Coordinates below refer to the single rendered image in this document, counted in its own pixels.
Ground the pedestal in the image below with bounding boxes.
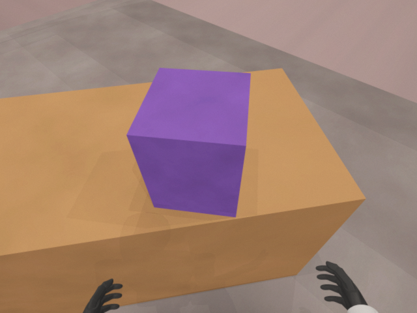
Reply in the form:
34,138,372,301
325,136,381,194
0,68,366,313

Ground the robot left hand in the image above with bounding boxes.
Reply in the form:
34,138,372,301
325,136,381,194
83,279,122,313

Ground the carton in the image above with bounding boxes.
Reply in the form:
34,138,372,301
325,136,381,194
127,68,251,217

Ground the robot right hand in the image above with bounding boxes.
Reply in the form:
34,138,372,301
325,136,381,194
316,261,367,310

